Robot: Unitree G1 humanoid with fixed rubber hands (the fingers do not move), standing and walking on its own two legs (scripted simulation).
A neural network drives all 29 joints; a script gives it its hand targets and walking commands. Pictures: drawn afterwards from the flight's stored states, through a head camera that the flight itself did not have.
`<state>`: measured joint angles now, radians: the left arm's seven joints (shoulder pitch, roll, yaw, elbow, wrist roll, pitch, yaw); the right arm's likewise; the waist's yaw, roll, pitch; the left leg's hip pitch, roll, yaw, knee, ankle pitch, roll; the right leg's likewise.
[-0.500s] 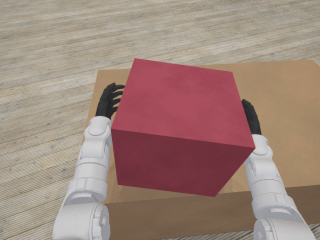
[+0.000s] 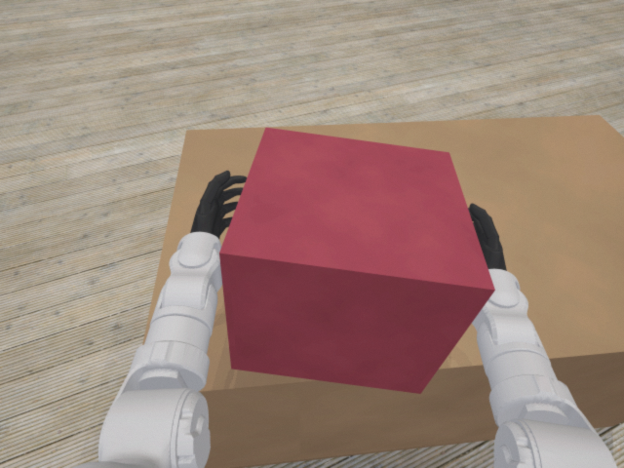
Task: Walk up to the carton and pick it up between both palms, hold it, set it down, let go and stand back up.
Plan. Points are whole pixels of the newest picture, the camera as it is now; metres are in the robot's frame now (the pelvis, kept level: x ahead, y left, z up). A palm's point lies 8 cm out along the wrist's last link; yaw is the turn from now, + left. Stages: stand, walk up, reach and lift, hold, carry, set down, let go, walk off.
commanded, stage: set down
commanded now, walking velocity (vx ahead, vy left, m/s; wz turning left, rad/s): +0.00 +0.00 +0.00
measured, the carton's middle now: (342, 258) +0.40 -0.03 +0.03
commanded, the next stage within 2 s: none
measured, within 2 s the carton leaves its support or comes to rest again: rests again in 1.10 s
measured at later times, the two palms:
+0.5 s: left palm (217, 226) +0.41 +0.15 +0.09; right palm (491, 265) +0.36 -0.22 +0.07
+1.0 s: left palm (224, 213) +0.45 +0.15 +0.07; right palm (477, 257) +0.39 -0.22 +0.05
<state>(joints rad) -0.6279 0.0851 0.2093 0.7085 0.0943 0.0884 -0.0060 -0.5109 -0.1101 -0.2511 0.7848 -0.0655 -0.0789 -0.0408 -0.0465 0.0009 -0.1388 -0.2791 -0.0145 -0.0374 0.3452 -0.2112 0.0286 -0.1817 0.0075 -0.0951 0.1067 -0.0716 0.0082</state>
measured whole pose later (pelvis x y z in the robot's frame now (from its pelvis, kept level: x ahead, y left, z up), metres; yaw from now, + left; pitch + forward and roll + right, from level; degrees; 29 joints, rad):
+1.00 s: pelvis +0.01 +0.00 +0.00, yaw +1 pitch +17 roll -1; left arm -0.85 0.14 0.34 1.09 0.13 -0.28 -0.10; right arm -0.62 -0.02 -0.47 0.84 -0.27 -0.27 -0.06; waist -0.09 0.03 -0.14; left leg -0.39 -0.04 -0.06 0.24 -0.14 0.04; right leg -0.30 -0.01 -0.12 0.04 -0.03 0.01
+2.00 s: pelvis -0.03 +0.00 -0.01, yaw +1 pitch +25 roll -1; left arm -0.94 0.18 0.38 1.28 0.14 -0.44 -0.06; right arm -0.77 -0.05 -0.61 1.04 -0.36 -0.42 -0.02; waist -0.09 -0.02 -0.23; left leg -0.61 -0.04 -0.04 0.24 -0.07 0.02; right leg -0.56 -0.02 -0.10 0.12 0.01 0.00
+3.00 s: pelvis -0.04 -0.02 -0.02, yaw -7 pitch +30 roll -1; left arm -1.14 0.49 -0.11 1.37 -0.52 -0.21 -0.07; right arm -1.01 -0.41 0.18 1.17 0.50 -0.14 -0.01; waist -0.03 0.01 -0.34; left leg -0.79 0.03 0.07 0.44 -0.16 0.01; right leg -0.81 0.04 0.02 0.35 -0.06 -0.01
